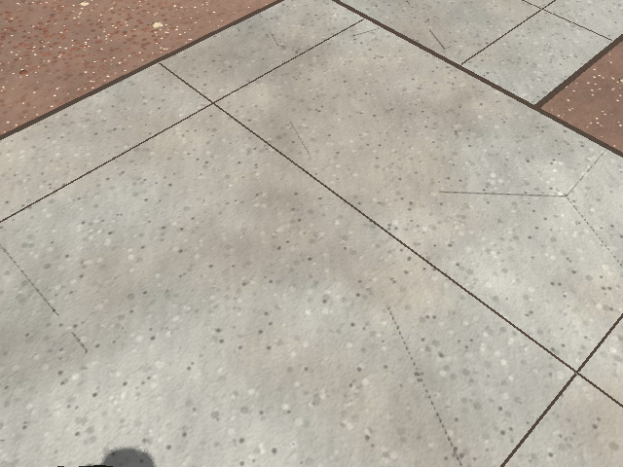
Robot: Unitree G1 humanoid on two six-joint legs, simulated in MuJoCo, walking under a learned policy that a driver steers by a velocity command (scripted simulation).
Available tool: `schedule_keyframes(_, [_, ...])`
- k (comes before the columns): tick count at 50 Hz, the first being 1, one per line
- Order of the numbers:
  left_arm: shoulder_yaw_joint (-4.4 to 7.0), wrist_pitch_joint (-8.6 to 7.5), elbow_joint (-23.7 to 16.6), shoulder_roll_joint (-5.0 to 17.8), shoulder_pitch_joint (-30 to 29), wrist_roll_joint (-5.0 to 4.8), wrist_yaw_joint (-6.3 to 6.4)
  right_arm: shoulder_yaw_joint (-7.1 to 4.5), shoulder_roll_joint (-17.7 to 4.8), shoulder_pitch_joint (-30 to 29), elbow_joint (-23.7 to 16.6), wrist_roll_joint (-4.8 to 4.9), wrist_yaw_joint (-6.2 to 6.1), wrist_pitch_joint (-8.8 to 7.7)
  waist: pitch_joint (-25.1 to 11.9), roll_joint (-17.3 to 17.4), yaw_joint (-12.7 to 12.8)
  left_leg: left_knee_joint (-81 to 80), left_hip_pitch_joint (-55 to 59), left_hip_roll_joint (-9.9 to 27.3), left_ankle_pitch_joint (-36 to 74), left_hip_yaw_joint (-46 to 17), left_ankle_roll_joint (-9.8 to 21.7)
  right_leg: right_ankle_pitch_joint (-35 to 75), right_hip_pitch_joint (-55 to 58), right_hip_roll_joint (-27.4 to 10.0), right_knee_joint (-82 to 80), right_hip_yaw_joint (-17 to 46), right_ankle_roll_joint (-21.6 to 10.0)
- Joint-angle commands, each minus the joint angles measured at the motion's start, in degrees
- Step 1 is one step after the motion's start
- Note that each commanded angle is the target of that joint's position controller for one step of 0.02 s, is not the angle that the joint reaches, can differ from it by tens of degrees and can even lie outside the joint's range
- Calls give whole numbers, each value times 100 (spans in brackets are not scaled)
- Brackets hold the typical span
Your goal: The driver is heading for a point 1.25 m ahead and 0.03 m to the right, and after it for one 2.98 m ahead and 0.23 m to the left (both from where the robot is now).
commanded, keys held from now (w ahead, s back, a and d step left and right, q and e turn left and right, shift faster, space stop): w+e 0.36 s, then w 0.62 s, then w+q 0.02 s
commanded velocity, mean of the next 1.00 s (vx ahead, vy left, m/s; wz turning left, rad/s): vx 0.50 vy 0.00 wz -0.35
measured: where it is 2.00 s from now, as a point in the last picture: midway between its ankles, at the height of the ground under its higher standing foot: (359, 211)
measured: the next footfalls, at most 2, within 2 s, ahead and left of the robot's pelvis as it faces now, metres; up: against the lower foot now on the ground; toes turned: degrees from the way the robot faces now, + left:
right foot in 0.16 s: +0.25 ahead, -0.14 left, +0.00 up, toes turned -8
left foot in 0.64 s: +0.57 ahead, +0.00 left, +0.00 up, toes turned -19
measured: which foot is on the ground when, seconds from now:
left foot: down 0.00-0.16, up 0.18-0.62, down 0.64-1.00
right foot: up 0.00-0.14, down 0.16-0.64, up 0.66-1.00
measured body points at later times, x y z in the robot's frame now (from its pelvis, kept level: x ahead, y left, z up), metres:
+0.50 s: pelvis +0.28 -0.07 +0.00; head +0.31 -0.09 +0.45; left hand +0.42 +0.19 -0.10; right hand +0.42 -0.36 -0.09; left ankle +0.50 +0.06 -0.69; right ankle +0.21 -0.14 -0.74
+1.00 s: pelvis +0.56 -0.10 +0.00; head +0.59 -0.10 +0.45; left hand +0.83 +0.06 -0.08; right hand +0.48 -0.37 -0.12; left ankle +0.54 +0.01 -0.74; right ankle +0.66 -0.31 -0.69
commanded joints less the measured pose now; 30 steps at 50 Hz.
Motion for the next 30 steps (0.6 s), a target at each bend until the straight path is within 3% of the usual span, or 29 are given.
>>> schedule_keyframes(1, [-20, -107, -550, 111, -657, -15, -118, -230, -1030, -247, -311, 66, -28, -33, 195, 599, -6, -576, 37, 1484, 1797, -410, 810, 363, 136, 43, -713, -273, -108])
schedule_keyframes(3, [3, -101, -657, 173, -814, -27, -176, -266, -1138, -171, -239, 130, -20, 30, 278, 635, 10, -418, 345, 1608, 2225, -263, 732, 35, 214, 120, -998, -414, -261])
schedule_keyframes(5, [96, -78, -687, 352, -633, 13, -198, -319, -1307, -210, -227, 189, -43, 97, 80, 779, 234, 215, 590, 1632, 4005, -24, 616, -554, 745, 428, -1160, -704, -499])
schedule_keyframes(6, [189, -54, -616, 513, -233, 31, -186, -347, -1395, -232, -231, 217, -65, 137, -197, 852, 502, 894, 618, 1590, 4984, 108, 549, -788, 1333, 663, -1232, -866, -648])
schedule_keyframes(7, [346, -32, -387, 754, 647, 20, -145, -329, -1362, -309, -252, 241, -88, 173, -645, 745, 1016, 2016, 283, 1422, 5316, 300, 402, -470, 2543, 927, -1602, -958, -857])
schedule_keyframes(8, [539, 24, -124, 1147, 1675, -5, -39, -236, -1137, -232, -327, 132, -113, 150, -1171, 347, 1465, 3644, -1018, 1220, 4027, 309, 165, -289, 4347, 654, -1655, -258, -1132])
schedule_keyframes(9, [619, -15, -159, 1886, 1501, -63, 18, 59, -259, 327, -696, -146, -22, 20, -1620, -1388, 714, 5790, -3712, 127, -1545, -36, -199, -929, 6276, -952, -2013, 2979, -2183])
schedule_keyframes(10, [481, -113, -342, 1455, 1748, -28, -15, 31, -671, -205, -768, 44, 56, -200, -2529, -821, 1172, 6518, -4350, -69, -1912, -1392, -146, -1949, 6578, -1377, -2963, 4579, -2511])
schedule_keyframes(11, [372, -199, -237, 1124, 1575, 31, -41, -59, -987, -822, -940, 267, 95, -301, -1655, -461, 1259, 6447, -4795, 194, -1316, -1443, -37, -1591, 6039, -1208, -3110, 3762, -2170])
schedule_keyframes(12, [322, -240, -226, 985, 1263, 18, -34, -12, -894, -918, -972, 218, 69, -354, -1125, -92, 1011, 5941, -4609, 421, -807, -1414, 18, -1070, 5188, -968, -3102, 3084, -1979])
schedule_keyframes(13, [261, -242, -279, 816, 860, 29, -20, -24, -888, -901, -902, 62, 29, -353, -782, 121, 750, 5456, -4224, 587, -546, -1410, -29, -422, 4381, -746, -3123, 2544, -1835])
schedule_keyframes(14, [211, -248, -363, 702, 606, 99, 3, -61, -940, -782, -868, -4, 27, -298, -651, 20, 530, 5175, -3787, 696, -361, -1451, -70, 110, 3795, -588, -3233, 2206, -1793])
schedule_keyframes(16, [201, -267, -358, 701, 464, 108, 50, -58, -844, -672, -837, -45, 37, -171, -543, -12, 362, 4747, -3442, 687, -239, -1364, -216, 618, 3207, -461, -3414, 1931, -1825])
schedule_keyframes(18, [224, -280, -260, 798, 575, 81, 126, -1, -663, -859, -882, -87, 27, -90, -395, 45, 370, 4175, -3365, 599, 94, -1246, -380, 911, 2766, -321, -3477, 1584, -1810])
schedule_keyframes(22, [207, -260, -16, 800, 877, 50, 214, 153, -347, -1646, -983, -56, 108, -99, -210, -120, 732, 2382, -2918, 381, 1853, -1111, -445, 417, 2480, 23, -3473, 954, -1422])
schedule_keyframes(26, [204, -267, 278, 846, 1314, 10, 186, 125, -498, -2171, -1141, 53, 199, -161, -32, -193, 983, 1648, -2822, 263, 2148, -1182, -262, -115, 2925, -265, -3285, 1258, -1325])
schedule_keyframes(30, [218, -186, 439, 862, 1360, 34, 191, 24, -689, -1921, -1156, 46, 235, -211, 1, -405, 781, 1289, -2590, 165, 1250, -1088, 103, 527, 3608, -560, -2763, 1601, -1152])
